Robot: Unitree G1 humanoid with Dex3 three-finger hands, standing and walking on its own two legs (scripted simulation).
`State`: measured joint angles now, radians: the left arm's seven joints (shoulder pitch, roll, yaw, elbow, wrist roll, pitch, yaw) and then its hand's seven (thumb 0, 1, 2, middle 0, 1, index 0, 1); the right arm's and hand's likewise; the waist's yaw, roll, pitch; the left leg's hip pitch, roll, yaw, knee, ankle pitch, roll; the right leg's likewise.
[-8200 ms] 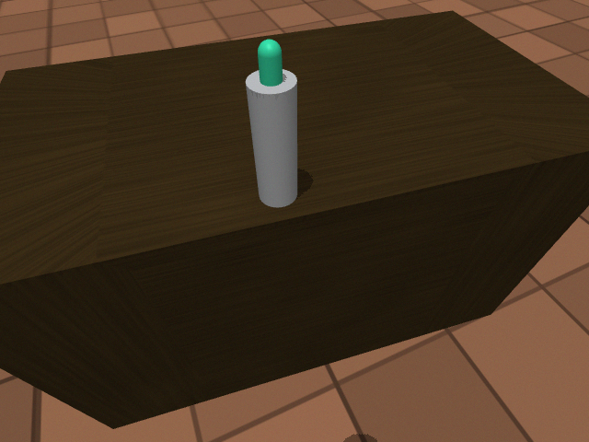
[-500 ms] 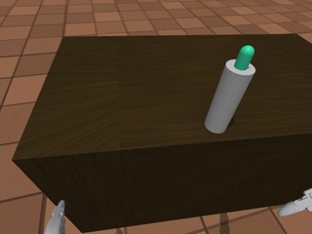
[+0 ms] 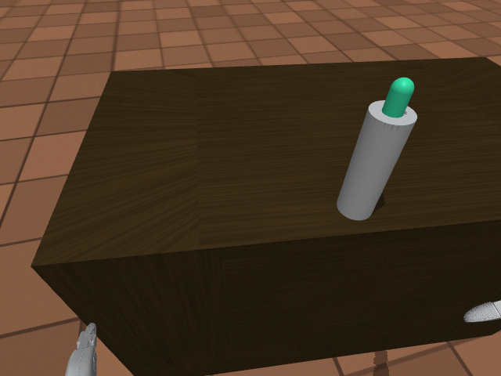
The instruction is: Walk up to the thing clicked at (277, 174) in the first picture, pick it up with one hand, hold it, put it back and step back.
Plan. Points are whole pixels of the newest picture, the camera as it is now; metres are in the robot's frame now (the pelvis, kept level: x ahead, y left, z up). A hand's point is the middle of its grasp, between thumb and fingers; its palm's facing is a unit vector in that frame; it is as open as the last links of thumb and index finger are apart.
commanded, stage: go down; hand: right
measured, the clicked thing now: (375, 154) +0.42 -0.21 +0.16
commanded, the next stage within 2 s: none
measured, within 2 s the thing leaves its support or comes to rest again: neither
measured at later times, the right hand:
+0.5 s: hand out of the picture +0.27 -0.33 +0.19, palm faces +0.23 +0.94 -0.27, open 17.4 cm
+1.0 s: hand out of the picture +0.30 -0.38 +0.21, palm faces +0.25 +0.96 -0.12, open 17.5 cm
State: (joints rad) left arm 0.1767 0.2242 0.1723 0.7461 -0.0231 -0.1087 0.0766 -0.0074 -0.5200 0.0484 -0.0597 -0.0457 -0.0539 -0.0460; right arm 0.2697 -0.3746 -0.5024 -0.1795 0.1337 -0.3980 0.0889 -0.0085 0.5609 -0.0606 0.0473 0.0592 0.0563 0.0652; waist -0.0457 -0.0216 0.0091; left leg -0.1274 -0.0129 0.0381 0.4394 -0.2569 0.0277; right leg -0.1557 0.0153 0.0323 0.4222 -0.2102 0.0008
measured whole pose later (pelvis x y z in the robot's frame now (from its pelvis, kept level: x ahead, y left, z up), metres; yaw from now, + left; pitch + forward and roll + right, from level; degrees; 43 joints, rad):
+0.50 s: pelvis +0.01 -0.02 +0.00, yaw +1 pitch -1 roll +0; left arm 0.21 0.22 0.05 0.72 -0.02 -0.14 0.16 -0.01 -0.53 0.06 -0.06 -0.05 -0.06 -0.05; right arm -0.01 -0.51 -0.59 0.11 0.28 -0.13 0.41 -0.01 0.52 -0.06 0.05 0.05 0.05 0.06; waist -0.05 -0.03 -0.02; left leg -0.16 0.00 0.02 0.44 -0.27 0.01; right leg -0.20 0.03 0.02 0.44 -0.23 -0.02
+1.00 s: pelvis +0.00 -0.01 +0.00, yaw +1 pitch +1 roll +0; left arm 0.22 0.26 -0.03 0.76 -0.02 -0.20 0.23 -0.01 -0.54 0.06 -0.06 -0.05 -0.06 -0.05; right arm -0.34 -0.72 -0.66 0.55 0.28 0.02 0.53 -0.01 0.53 -0.06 0.04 0.05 0.05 0.05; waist -0.02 -0.02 -0.03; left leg -0.24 -0.02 0.03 0.47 -0.25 0.02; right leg -0.27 0.01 0.02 0.48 -0.22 -0.01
